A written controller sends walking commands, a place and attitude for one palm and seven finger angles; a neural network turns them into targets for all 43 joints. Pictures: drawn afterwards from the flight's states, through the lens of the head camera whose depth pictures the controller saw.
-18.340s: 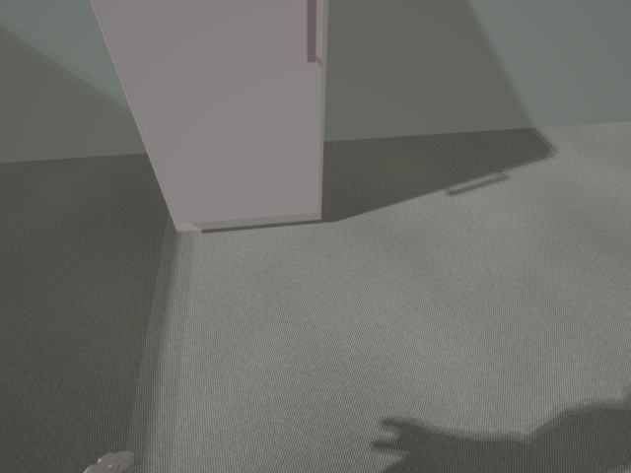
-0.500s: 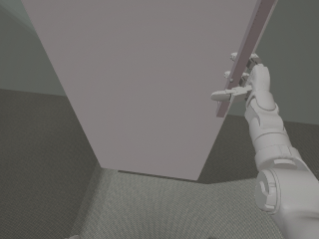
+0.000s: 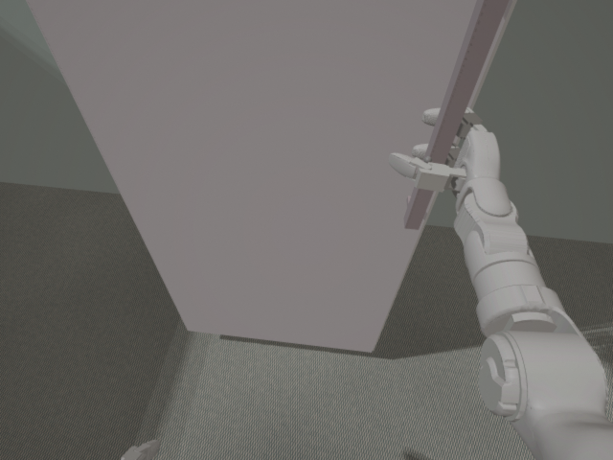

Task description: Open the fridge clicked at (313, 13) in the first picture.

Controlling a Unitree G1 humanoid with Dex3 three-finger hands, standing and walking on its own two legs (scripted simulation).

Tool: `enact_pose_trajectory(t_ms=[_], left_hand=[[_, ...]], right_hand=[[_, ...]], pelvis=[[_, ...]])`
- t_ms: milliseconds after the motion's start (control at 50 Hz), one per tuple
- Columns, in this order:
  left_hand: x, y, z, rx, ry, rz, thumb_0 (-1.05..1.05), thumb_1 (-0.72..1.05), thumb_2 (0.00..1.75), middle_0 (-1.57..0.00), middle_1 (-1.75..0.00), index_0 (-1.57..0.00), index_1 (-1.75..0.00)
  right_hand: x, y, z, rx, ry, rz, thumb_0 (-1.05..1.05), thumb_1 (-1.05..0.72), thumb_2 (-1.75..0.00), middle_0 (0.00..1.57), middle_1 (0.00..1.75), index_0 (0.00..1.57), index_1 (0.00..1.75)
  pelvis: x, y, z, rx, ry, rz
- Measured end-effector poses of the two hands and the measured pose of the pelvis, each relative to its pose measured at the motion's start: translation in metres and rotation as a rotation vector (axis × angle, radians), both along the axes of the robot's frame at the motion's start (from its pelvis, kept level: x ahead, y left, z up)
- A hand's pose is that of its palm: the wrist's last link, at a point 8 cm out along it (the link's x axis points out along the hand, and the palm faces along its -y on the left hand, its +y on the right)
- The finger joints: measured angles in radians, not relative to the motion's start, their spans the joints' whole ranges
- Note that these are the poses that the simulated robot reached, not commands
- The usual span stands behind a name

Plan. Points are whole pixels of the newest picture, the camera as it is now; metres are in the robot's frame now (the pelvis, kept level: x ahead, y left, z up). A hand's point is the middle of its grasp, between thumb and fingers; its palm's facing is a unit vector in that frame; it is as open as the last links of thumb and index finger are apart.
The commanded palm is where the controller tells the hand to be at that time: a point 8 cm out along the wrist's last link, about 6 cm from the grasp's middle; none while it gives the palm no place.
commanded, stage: grip the handle and tug to test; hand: right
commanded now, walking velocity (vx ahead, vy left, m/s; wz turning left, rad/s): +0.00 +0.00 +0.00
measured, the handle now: (442, 122) +0.53 -0.11 +0.19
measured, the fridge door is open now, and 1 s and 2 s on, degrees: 0 1 28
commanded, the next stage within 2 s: pull the door a little, standing still in 1.00 s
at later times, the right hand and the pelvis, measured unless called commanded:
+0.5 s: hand (425, 160) +0.47 -0.09 +0.17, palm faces +0.01 +1.00 +0.00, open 5.7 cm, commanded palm +0.44 -0.14 +0.17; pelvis +0.00 +0.00 +0.00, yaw +1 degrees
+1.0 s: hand (424, 165) +0.46 -0.08 +0.17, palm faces +0.01 +1.00 +0.00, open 5.9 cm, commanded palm +0.41 -0.13 +0.17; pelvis +0.03 +0.01 +0.01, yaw +2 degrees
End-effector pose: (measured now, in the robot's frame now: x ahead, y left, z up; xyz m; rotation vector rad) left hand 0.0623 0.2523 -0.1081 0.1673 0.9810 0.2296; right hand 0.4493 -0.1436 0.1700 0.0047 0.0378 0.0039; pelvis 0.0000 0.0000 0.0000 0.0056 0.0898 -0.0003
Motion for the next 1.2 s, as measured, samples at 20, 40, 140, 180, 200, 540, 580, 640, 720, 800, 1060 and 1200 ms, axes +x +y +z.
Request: enact_pose_trajectory(t_ms=[20, 40, 140, 180, 200, 540, 580, 640, 720, 800, 1060, 1200], left_hand=[[0.001, -0.001, 0.0, -0.002, -0.003, -0.001, 0.01, 0.91, 0.9, -0.2, -0.3, -0.2, -0.3], [0.002, -0.001, 0.0, -0.004, -0.005, -0.002, 0.01, 0.91, 0.9, -0.2, -0.3, -0.2, -0.3], [0.001, -0.002, 0.0, -0.007, -0.004, -0.005, 0.01, 0.91, 0.9, -0.2, -0.3, -0.2, -0.3], [0.0, -0.002, -0.001, -0.008, -0.002, -0.001, 0.01, 0.91, 0.9, -0.2, -0.3, -0.2, -0.3], [-0.001, -0.001, -0.001, -0.008, 0.0, 0.0, 0.01, 0.91, 0.9, -0.2, -0.3, -0.2, -0.3], [-0.009, 0.009, 0.0, 0.0, 0.017, 0.038, 0.01, 0.91, 0.9, -0.2, -0.3, -0.2, -0.3], [-0.007, 0.01, 0.0, 0.0, 0.015, 0.039, 0.01, 0.91, 0.9, -0.2, -0.3, -0.2, -0.3], [-0.003, 0.01, 0.001, -0.002, 0.009, 0.039, 0.01, 0.91, 0.9, -0.2, -0.3, -0.2, -0.3], [0.005, 0.01, 0.002, -0.007, -0.005, 0.041, 0.01, 0.91, 0.9, -0.2, -0.3, -0.2, -0.3], [0.015, 0.01, 0.005, -0.012, -0.026, 0.046, 0.01, 0.91, 0.9, -0.2, -0.3, -0.2, -0.3], [0.073, 0.007, 0.015, -0.026, -0.092, 0.015, 0.01, 0.91, 0.9, -0.2, -0.3, -0.2, -0.3], [0.113, 0.0, 0.023, -0.009, -0.134, -0.053, 0.01, 0.91, 0.9, -0.2, -0.3, -0.2, -0.3]], right_hand=[[0.0, 0.001, 0.0, -0.003, 0.0, 0.0, -0.01, -0.13, -0.57, 0.37, 1.29, 0.37, 1.29], [0.0, 0.001, 0.0, -0.006, 0.001, -0.005, -0.01, -0.18, -0.59, 0.37, 1.29, 0.37, 1.29], [0.002, -0.001, -0.002, -0.004, 0.012, -0.017, 0.0, -0.41, -0.69, 0.39, 1.32, 0.4, 1.33], [0.002, 0.0, -0.001, -0.013, 0.006, -0.016, 0.0, -0.5, -0.73, 0.39, 1.33, 0.41, 1.34], [0.002, 0.0, -0.002, -0.015, 0.003, -0.016, 0.0, -0.55, -0.75, 0.39, 1.33, 0.41, 1.35], [0.001, 0.004, -0.002, -0.002, -0.003, -0.02, 0.01, -0.69, -0.82, 0.35, 1.37, 0.37, 1.39], [0.001, 0.004, -0.002, -0.003, -0.003, -0.02, 0.01, -0.7, -0.82, 0.35, 1.38, 0.37, 1.39], [0.0, 0.004, -0.002, -0.005, -0.003, -0.024, 0.01, -0.7, -0.82, 0.34, 1.38, 0.36, 1.39], [0.0, 0.004, -0.002, -0.005, -0.004, -0.022, 0.01, -0.71, -0.81, 0.33, 1.38, 0.35, 1.4], [-0.001, 0.004, -0.002, -0.003, -0.005, -0.019, 0.01, -0.72, -0.79, 0.32, 1.38, 0.34, 1.4], [-0.016, 0.005, -0.002, -0.003, -0.012, -0.009, 0.01, -0.74, -0.76, 0.28, 1.37, 0.29, 1.39], [-0.029, 0.005, -0.001, -0.004, 0.008, 0.005, 0.01, -0.7, -0.77, 0.3, 1.35, 0.33, 1.38]], pelvis=[[0.0, 0.0, 0.0, 0.0, 0.0, 0.0], [0.0, 0.0, 0.0, 0.0, -0.001, -0.001], [-0.001, 0.001, 0.0, -0.002, 0.0, 0.001], [-0.001, 0.001, 0.0, -0.002, 0.002, 0.001], [0.0, 0.001, 0.0, -0.002, 0.002, 0.002], [0.004, 0.005, 0.002, -0.003, -0.007, 0.014], [0.004, 0.006, 0.002, -0.003, -0.008, 0.015], [0.006, 0.006, 0.003, -0.003, -0.008, 0.016], [0.009, 0.007, 0.004, -0.004, -0.01, 0.023], [0.014, 0.008, 0.005, -0.004, -0.013, 0.03], [0.04, 0.008, 0.009, -0.002, -0.031, 0.036], [0.043, 0.009, 0.009, 0.0, -0.053, 0.007]])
